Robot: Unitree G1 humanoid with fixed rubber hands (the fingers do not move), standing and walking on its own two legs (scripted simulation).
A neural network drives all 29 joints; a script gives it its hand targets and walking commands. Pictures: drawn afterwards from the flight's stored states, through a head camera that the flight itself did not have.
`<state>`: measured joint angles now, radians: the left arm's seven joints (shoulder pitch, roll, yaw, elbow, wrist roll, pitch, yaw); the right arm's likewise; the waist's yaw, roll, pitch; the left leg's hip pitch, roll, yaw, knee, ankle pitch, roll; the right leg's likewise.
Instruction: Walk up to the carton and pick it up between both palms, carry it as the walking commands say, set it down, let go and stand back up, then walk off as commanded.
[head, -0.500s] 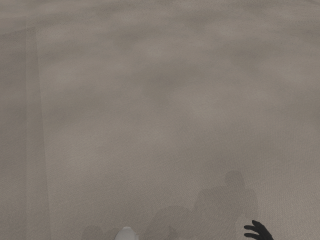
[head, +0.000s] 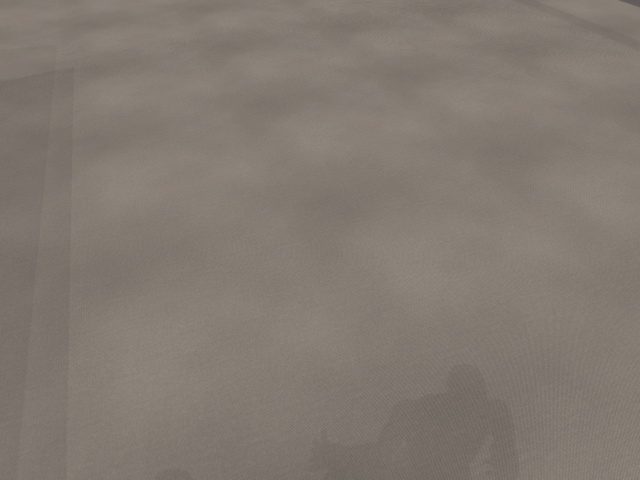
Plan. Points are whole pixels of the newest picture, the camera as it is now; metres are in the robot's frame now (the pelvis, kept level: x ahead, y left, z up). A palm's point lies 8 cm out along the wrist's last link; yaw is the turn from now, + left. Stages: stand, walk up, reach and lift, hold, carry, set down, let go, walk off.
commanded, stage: walk off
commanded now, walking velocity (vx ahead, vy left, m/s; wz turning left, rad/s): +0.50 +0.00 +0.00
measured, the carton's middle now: out of the picture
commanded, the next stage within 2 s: stand in 0.06 s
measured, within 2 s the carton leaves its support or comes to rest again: neither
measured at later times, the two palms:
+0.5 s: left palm out of the picture +0.12 +0.25 -0.13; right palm (516, 453) +0.20 -0.26 -0.14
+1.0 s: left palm out of the picture +0.13 +0.25 -0.13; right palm (515, 465) +0.19 -0.25 -0.14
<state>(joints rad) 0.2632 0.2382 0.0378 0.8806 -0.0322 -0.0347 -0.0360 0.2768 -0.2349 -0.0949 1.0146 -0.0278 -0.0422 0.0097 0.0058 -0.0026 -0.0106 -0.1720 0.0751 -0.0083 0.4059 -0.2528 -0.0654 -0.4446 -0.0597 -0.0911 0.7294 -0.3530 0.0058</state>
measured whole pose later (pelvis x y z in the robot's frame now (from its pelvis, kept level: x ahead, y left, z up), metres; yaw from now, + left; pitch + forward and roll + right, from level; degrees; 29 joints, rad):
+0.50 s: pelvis +0.13 +0.00 -0.01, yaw +1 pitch +1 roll +0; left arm 0.36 0.22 0.02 0.94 -0.03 -0.04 0.01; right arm 0.17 -0.23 -0.09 0.97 -0.03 0.00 0.00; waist 0.01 0.01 0.06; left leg -0.36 0.01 -0.03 0.54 -0.21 -0.05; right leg -0.17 -0.03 -0.12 0.52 -0.36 -0.02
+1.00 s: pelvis +0.11 +0.00 +0.00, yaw +1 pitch -2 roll +0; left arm 0.31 0.23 0.01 0.94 -0.03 0.02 0.02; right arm 0.17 -0.22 -0.09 1.02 -0.03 0.05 0.00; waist 0.01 0.01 0.02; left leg -0.29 0.00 -0.03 0.44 -0.12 -0.01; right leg -0.21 -0.03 0.05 0.50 -0.27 0.03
